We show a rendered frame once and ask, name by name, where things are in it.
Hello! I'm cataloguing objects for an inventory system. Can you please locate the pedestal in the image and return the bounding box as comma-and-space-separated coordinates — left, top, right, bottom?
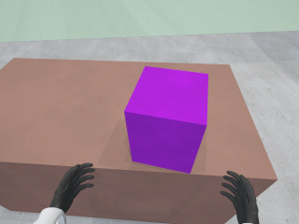
0, 58, 278, 224

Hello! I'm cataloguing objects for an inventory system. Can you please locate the left robot hand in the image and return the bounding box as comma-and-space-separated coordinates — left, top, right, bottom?
50, 162, 95, 213

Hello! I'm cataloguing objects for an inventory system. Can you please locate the right robot hand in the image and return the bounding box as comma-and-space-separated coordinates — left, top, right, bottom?
220, 171, 260, 224

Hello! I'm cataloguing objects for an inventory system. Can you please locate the carton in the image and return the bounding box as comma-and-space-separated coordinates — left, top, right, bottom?
124, 66, 208, 174

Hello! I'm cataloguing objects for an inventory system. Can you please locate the left robot forearm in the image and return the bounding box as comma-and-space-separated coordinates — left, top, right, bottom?
33, 207, 66, 224

